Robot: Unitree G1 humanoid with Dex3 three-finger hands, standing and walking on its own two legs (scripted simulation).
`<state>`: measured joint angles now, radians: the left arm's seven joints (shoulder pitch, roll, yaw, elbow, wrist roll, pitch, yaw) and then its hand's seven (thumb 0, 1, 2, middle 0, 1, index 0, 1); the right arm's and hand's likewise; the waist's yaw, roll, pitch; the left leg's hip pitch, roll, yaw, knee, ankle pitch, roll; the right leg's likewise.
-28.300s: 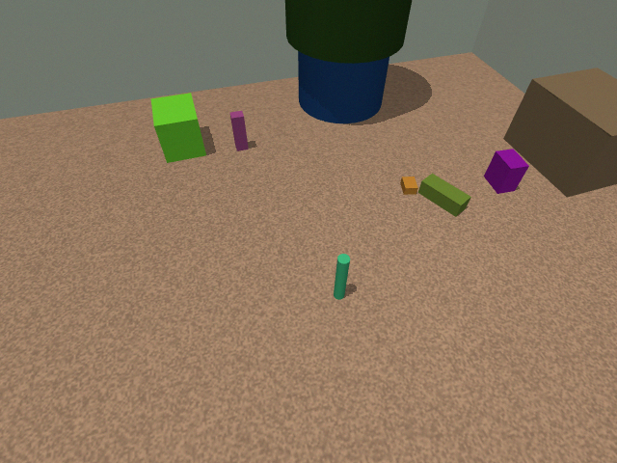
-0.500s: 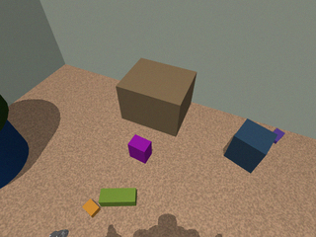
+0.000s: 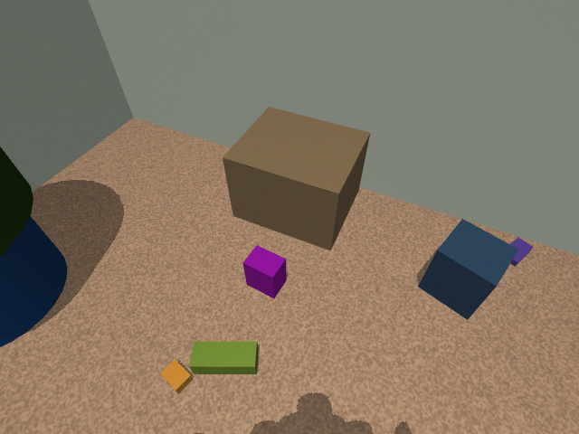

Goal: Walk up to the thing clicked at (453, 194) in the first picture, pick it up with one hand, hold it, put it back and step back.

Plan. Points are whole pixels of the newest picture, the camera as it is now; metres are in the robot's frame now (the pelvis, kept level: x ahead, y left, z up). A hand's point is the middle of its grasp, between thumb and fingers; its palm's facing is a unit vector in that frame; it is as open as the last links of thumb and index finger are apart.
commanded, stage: stand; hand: left
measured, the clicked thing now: (225, 357) +0.48 +0.24 -0.74
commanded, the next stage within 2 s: rise first in 1.74 s
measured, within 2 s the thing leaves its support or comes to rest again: neither
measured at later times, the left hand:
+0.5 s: hand out of the picture +0.08 +0.24 -0.16, palm faces -0.03 -0.94 -0.34, open 7.4 cm
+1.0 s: hand out of the picture +0.11 +0.24 -0.15, palm faces -0.03 -0.94 -0.34, open 7.4 cm
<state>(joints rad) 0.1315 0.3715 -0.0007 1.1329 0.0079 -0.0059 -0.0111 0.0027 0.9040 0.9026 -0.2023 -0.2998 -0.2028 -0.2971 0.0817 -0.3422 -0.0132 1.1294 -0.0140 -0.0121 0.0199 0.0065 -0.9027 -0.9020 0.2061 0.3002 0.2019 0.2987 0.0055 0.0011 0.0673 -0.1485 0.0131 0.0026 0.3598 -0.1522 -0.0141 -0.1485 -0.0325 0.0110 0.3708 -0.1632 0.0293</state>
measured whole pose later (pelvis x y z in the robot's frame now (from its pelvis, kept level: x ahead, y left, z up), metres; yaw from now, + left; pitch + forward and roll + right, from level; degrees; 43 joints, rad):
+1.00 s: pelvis +0.02 -0.01 +0.00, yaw +0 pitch -3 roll +0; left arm 0.10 0.35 0.00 1.12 0.01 -0.01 -0.01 0.00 0.90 0.90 -0.20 -0.30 -0.20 -0.30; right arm 0.09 -0.35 0.00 1.15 -0.01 -0.01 0.01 0.01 -0.90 -0.90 0.21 0.30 0.20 0.30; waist -0.01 0.00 0.04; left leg -0.12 0.03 0.00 0.33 -0.17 -0.03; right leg -0.12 -0.02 0.01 0.34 -0.18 0.02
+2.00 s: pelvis +0.02 -0.01 -0.01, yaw +1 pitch +2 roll +0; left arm -0.02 0.33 0.09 1.08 0.01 -0.02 -0.01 0.00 0.71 0.95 -0.15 -0.49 -0.15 -0.49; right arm 0.17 -0.30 -0.01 0.89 0.03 -0.04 -0.03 0.01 -0.93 -0.91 0.20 0.30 0.20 0.30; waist -0.01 -0.01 0.05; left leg -0.31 0.02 -0.02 0.49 -0.23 -0.02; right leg -0.30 -0.02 0.00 0.49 -0.24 0.02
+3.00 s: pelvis +0.01 +0.01 -0.14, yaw +0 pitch +24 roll -2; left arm 0.20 0.37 0.11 0.47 0.36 0.16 0.02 -0.01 -0.56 0.96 -0.08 -1.07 -0.09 -1.06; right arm 0.17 -0.24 -0.02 0.53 -0.01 -0.19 -0.01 0.01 -0.94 -0.91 0.21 0.30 0.20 0.30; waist -0.04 0.01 -0.16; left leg -1.19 0.02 -0.04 1.37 -0.60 -0.01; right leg -1.16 -0.02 -0.01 1.34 -0.59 0.03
